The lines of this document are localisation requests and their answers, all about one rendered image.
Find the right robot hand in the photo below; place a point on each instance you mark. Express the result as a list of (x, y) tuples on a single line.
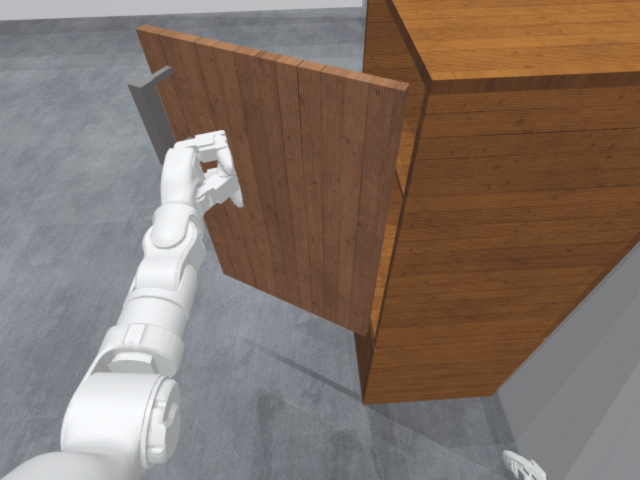
[(521, 467)]

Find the left robot upper arm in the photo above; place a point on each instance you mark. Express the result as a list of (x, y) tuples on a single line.
[(119, 426)]

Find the handle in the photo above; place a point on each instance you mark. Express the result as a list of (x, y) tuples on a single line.
[(149, 105)]

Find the robot left forearm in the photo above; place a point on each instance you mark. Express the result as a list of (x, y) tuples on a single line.
[(148, 335)]

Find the cupboard door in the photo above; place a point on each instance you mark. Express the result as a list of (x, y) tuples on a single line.
[(314, 148)]

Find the left robot hand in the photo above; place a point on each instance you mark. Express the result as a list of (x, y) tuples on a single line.
[(184, 182)]

